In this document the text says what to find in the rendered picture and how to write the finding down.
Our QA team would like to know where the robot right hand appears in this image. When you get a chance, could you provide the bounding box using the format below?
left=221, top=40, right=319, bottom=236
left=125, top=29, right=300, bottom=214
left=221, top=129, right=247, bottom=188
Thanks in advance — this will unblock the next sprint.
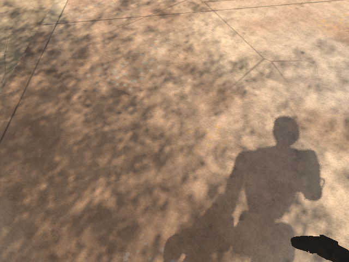
left=291, top=235, right=349, bottom=262

